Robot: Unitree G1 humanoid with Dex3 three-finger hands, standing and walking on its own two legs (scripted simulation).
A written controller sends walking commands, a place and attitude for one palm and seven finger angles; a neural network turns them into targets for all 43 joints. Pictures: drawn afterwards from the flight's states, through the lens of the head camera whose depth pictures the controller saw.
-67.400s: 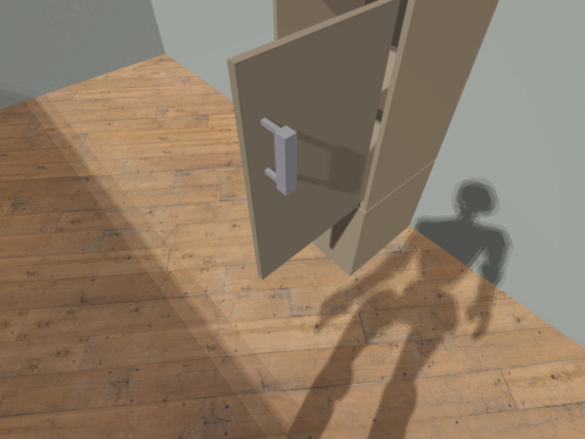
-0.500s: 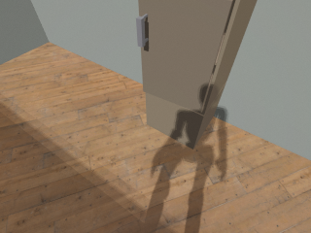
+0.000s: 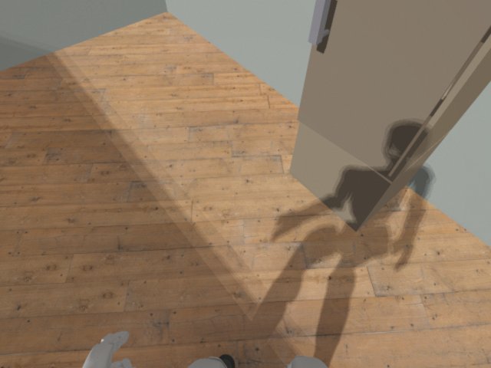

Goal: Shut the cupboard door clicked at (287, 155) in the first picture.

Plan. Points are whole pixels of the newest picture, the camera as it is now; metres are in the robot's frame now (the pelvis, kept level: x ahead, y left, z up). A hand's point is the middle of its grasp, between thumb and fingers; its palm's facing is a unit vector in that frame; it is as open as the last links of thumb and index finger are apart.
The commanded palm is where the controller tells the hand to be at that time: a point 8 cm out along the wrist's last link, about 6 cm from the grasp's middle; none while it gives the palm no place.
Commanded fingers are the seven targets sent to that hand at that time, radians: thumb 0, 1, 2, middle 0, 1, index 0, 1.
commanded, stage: walk to a spot facing it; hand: left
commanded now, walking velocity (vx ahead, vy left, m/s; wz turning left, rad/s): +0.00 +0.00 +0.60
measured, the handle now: (325, 14) +0.92 -0.19 +0.07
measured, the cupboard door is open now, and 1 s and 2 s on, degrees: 5 5 5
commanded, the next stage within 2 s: turn to face it in 1.34 s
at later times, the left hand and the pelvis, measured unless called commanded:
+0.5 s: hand out of the picture -0.04 +0.19 -0.19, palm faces +0.37 -0.89 -0.27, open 7.4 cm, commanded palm none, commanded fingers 0.00 0.90 0.90 -0.20 -0.30 -0.20 -0.30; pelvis +0.01 -0.01 -0.02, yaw +21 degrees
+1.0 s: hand out of the picture +0.02 +0.16 -0.16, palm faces +0.66 -0.72 -0.21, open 7.4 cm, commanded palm none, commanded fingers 0.00 0.90 0.90 -0.20 -0.30 -0.20 -0.30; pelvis +0.12 +0.01 +0.00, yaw +42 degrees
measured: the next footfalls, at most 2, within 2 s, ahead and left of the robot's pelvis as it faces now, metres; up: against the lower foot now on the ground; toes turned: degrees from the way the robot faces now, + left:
right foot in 0.08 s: +0.03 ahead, -0.15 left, +0.00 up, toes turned +5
left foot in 0.44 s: +0.01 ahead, +0.11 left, +0.00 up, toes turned +23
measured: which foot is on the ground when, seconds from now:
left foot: down 0.00-0.08, up 0.10-0.42, down 0.44-0.74, up 0.76-1.00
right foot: up 0.00-0.06, down 0.08-0.44, up 0.46-0.72, down 0.74-1.00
